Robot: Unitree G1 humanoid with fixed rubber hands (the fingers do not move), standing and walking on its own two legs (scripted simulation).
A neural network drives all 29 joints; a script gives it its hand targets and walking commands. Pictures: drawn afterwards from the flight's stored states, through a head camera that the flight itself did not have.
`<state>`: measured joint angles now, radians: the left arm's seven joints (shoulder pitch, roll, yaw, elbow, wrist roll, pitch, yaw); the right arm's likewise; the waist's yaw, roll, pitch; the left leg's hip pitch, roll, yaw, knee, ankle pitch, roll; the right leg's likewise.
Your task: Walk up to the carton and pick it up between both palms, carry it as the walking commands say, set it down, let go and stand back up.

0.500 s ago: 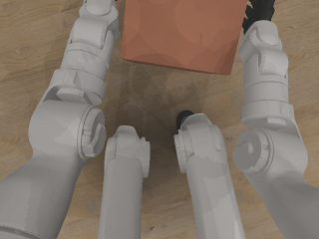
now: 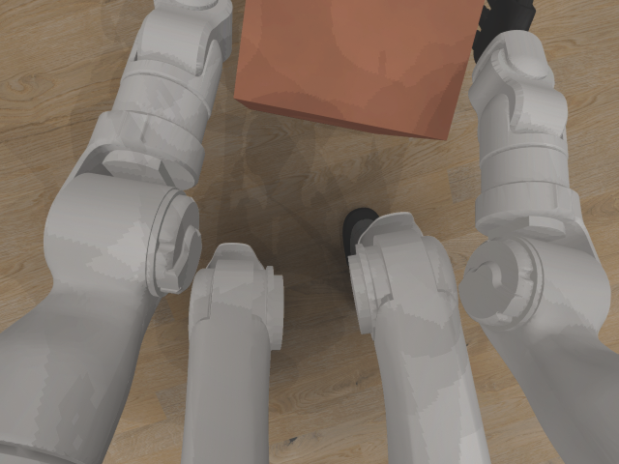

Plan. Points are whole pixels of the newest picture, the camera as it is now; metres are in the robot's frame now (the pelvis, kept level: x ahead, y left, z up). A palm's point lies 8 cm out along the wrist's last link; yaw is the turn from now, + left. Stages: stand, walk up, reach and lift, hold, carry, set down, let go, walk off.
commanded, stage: set down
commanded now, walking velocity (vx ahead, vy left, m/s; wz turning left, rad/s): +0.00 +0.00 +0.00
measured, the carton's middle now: (343, 28) +0.53 -0.10 -0.24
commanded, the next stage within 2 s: none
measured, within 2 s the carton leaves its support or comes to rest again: rests again in 0.50 s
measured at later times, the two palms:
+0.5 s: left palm out of the picture +0.56 +0.04 -0.18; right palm (494, 38) +0.48 -0.25 -0.18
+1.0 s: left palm out of the picture +0.56 +0.04 -0.19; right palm (492, 42) +0.48 -0.25 -0.18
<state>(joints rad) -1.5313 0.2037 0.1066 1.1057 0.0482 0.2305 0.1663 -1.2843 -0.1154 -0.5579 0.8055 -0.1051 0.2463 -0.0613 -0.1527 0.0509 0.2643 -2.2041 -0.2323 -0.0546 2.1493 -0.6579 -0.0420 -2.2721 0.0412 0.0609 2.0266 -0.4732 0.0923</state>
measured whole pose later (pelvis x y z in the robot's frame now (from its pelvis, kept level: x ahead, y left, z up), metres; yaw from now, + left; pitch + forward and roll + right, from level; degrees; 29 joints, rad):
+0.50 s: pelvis +0.01 +0.00 -0.01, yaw +0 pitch +41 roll -3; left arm -1.52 0.22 0.07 1.15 0.02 0.20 0.16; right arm -1.29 -0.14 -0.52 0.87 -0.10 0.23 -0.03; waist -0.17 0.05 0.28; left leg -2.21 -0.21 -0.04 2.19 -0.68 -0.02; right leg -2.28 0.03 0.05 2.07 -0.50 0.09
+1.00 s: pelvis +0.00 +0.00 -0.01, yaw +1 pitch +39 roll -3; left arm -1.55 0.24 0.06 1.19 0.02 0.19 0.13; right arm -1.31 -0.17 -0.50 0.93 -0.07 0.20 -0.02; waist -0.18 0.04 0.31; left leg -2.22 -0.19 -0.03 2.21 -0.67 -0.02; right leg -2.28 0.01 0.04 2.09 -0.51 0.08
